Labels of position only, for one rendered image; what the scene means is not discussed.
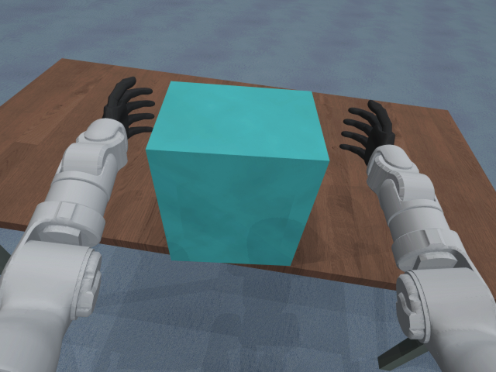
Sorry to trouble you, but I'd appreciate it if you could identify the right robot forearm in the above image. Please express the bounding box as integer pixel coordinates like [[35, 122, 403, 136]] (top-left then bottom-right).
[[367, 145, 496, 318]]

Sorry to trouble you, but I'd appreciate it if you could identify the table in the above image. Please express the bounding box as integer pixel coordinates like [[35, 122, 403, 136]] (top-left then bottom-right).
[[0, 58, 496, 371]]

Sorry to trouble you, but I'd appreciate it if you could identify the robot left upper arm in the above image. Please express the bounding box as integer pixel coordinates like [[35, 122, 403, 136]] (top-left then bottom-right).
[[0, 240, 102, 372]]

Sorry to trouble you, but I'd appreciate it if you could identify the left robot forearm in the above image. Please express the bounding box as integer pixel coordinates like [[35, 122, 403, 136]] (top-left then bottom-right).
[[0, 119, 128, 308]]

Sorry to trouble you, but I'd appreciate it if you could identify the carton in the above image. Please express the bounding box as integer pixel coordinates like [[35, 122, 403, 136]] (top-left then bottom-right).
[[146, 81, 329, 266]]

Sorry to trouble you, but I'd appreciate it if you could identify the robot left hand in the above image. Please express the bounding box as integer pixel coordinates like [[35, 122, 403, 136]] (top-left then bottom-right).
[[102, 77, 155, 139]]

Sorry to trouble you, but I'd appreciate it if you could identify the robot right hand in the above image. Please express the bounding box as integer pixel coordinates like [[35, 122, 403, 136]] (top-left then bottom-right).
[[339, 100, 395, 165]]

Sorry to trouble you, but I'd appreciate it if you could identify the robot right upper arm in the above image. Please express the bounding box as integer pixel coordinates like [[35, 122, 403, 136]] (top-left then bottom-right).
[[396, 267, 496, 372]]

